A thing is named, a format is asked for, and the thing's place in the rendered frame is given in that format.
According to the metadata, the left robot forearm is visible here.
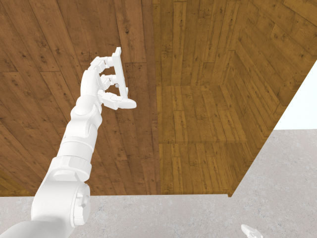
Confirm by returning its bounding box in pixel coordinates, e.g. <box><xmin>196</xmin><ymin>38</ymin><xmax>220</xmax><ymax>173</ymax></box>
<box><xmin>31</xmin><ymin>95</ymin><xmax>102</xmax><ymax>219</ymax></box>

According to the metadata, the handle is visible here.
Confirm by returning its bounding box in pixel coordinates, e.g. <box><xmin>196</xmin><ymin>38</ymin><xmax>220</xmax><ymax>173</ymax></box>
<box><xmin>112</xmin><ymin>47</ymin><xmax>128</xmax><ymax>98</ymax></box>

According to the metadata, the right robot hand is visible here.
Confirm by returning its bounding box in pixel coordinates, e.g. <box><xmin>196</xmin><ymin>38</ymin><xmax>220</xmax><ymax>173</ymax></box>
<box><xmin>241</xmin><ymin>224</ymin><xmax>263</xmax><ymax>238</ymax></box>

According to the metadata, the left robot hand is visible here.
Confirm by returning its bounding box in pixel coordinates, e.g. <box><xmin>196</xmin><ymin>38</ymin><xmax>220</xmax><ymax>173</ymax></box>
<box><xmin>80</xmin><ymin>57</ymin><xmax>137</xmax><ymax>110</ymax></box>

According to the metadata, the left robot upper arm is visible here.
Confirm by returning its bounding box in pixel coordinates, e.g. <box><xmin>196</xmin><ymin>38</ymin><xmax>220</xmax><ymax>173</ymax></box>
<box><xmin>0</xmin><ymin>180</ymin><xmax>91</xmax><ymax>238</ymax></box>

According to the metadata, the wardrobe door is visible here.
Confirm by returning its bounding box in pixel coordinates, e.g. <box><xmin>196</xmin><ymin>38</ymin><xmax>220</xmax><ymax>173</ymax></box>
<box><xmin>0</xmin><ymin>0</ymin><xmax>161</xmax><ymax>196</ymax></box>
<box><xmin>0</xmin><ymin>169</ymin><xmax>26</xmax><ymax>190</ymax></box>

